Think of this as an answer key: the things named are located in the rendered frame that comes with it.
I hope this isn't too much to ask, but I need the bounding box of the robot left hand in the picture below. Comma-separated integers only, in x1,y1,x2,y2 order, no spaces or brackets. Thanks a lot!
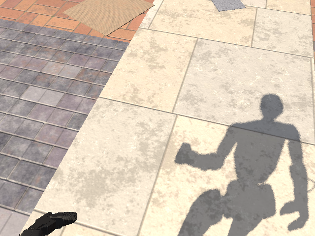
19,211,78,236

